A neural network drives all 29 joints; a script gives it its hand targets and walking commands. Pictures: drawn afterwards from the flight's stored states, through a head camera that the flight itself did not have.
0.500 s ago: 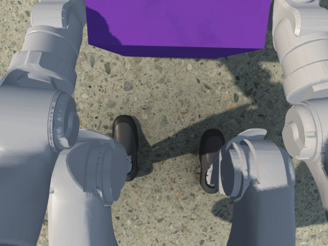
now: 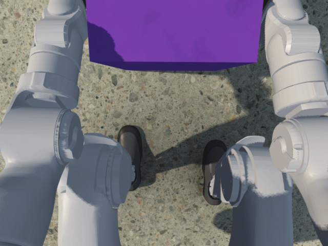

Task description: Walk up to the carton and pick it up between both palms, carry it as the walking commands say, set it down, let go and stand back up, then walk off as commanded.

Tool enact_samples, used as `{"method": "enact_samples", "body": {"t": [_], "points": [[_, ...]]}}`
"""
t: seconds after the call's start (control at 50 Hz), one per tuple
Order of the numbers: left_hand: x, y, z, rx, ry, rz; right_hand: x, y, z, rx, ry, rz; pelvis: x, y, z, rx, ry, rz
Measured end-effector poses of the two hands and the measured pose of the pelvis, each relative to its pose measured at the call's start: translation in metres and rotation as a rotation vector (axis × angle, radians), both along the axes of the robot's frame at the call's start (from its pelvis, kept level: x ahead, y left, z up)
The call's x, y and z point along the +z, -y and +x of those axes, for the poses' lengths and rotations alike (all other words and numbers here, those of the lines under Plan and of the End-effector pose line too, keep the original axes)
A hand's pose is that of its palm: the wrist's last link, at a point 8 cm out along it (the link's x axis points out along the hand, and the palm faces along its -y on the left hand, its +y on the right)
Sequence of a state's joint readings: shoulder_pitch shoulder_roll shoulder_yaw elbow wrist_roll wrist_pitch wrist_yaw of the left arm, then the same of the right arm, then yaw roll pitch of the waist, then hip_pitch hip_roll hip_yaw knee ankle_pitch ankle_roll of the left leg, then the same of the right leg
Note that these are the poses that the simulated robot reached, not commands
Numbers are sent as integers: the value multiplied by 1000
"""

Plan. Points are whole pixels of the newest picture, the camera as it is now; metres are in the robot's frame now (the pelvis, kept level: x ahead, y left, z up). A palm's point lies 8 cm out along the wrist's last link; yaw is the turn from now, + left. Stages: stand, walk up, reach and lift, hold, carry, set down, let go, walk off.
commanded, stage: reach and lift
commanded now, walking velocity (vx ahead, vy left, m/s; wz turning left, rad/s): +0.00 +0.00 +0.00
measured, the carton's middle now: (172, 7) +0.56 +0.03 -0.22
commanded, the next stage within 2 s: none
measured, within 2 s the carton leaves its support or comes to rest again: neither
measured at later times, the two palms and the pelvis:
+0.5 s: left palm out of the picture +0.55 +0.20 -0.09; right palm out of the picture +0.56 -0.14 -0.08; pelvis +0.01 +0.00 +0.04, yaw +0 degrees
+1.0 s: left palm out of the picture +0.53 +0.20 -0.01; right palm out of the picture +0.54 -0.14 +0.00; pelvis +0.00 +0.01 +0.09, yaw -1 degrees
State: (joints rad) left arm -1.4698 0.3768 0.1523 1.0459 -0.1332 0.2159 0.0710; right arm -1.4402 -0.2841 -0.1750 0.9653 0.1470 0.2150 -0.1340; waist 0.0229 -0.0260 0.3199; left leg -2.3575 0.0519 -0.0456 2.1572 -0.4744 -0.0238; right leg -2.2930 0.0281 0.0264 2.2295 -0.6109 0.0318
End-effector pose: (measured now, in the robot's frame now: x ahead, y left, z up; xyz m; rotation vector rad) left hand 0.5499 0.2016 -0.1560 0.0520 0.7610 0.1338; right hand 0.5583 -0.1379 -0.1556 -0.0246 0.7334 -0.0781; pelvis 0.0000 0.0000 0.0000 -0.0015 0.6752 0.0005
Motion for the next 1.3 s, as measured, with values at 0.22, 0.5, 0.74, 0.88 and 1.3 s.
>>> {"method": "enact_samples", "body": {"t": [0.22, 0.5, 0.74, 0.88, 1.3], "points": [[45, 1, 3, 8, 41, -21, 53, 1, 5, -28, 41, -2, 19, -1, 5, 8, -53, -8], [70, 0, -1, 11, 41, -26, 77, 0, 0, -28, 41, 7, 42, -5, 6, 7, -116, -12], [103, -1, -7, 27, 52, -45, 112, -2, -3, -41, 52, 22, 62, -5, 9, 10, -149, -15], [128, 1, -15, 25, 45, -50, 136, 2, -13, -45, 44, 27, 79, -5, 7, 8, -166, -17], [190, 2, -31, 28, 45, -58, 197, 3, -30, -40, 44, 34, 119, -4, 4, 6, -162, -12]]}}
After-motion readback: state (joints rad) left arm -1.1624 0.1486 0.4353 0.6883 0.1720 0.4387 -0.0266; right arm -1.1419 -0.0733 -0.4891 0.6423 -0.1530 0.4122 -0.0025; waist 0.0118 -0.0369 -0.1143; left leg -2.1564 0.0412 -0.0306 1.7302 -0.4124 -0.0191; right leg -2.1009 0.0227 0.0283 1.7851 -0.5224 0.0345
